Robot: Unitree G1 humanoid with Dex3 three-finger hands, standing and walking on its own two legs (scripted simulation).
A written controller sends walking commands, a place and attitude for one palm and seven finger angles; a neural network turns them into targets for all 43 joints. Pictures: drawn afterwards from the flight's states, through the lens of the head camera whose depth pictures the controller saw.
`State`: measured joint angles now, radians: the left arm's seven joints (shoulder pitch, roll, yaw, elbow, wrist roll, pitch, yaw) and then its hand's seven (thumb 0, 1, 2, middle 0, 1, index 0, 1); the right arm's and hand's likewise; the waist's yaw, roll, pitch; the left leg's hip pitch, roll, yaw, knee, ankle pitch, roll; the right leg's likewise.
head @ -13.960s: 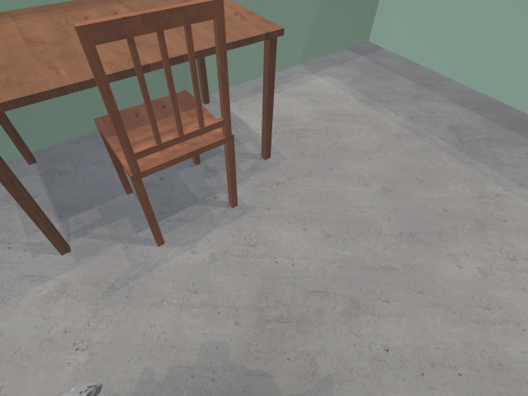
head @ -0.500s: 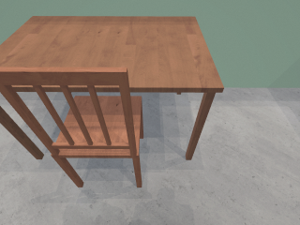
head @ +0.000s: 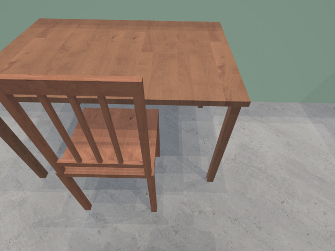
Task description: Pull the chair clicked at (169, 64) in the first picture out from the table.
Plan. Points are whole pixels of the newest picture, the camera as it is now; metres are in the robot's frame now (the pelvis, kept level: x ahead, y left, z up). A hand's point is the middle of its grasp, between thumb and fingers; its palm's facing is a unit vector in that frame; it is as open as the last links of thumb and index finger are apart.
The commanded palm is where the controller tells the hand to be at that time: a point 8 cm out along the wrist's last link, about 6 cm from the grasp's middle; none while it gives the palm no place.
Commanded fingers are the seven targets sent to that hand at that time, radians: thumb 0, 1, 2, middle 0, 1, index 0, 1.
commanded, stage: shuffle to correct the standing spot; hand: left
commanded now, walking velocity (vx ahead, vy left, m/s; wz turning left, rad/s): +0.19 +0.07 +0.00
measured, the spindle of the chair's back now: (88, 133) +0.48 +0.31 -0.06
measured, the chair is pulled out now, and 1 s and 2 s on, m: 0.00 0.00 0.00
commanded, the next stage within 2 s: come to a stop and stand still in 0.06 s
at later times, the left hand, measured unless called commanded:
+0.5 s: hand out of the picture +0.09 +0.20 -0.18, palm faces +0.06 -0.97 -0.25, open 7.3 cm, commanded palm none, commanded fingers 0.00 0.90 0.90 -0.20 -0.30 -0.20 -0.30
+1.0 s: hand out of the picture +0.03 +0.22 -0.17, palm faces +0.03 -0.97 -0.25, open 7.3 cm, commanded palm none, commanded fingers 0.00 0.90 0.90 -0.20 -0.30 -0.20 -0.30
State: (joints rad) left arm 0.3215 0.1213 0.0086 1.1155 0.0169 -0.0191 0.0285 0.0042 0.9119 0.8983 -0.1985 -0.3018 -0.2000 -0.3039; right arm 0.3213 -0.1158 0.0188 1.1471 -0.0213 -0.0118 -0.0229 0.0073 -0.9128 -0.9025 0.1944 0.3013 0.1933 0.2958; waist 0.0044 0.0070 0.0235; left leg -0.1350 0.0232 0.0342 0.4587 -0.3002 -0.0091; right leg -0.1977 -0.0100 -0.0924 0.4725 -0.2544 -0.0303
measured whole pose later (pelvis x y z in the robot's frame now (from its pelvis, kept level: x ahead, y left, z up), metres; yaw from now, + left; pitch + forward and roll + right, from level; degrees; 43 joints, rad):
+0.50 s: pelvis +0.05 +0.01 -0.01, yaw +2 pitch -1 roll +1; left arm 0.22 0.16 0.04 1.06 0.01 -0.02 0.04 0.01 0.93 0.90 -0.20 -0.30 -0.20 -0.30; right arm 0.36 -0.09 -0.01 1.14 0.00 0.00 -0.05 0.01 -0.91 -0.90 0.20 0.30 0.20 0.30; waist -0.03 0.03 0.07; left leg -0.13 0.01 0.04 0.58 -0.42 -0.01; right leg -0.29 -0.02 -0.11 0.59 -0.29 -0.05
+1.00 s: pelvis +0.02 +0.03 +0.00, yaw +0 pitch -2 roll +1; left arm 0.30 0.17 0.00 1.05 0.02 0.01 0.02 0.00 0.91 0.90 -0.20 -0.30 -0.20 -0.30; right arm 0.31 -0.19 0.00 0.99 -0.02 0.00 -0.01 0.01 -0.93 -0.90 0.19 0.30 0.19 0.30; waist 0.00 0.03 -0.01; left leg -0.15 -0.01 0.10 0.47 -0.29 0.02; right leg -0.29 -0.03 -0.06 0.50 -0.18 -0.02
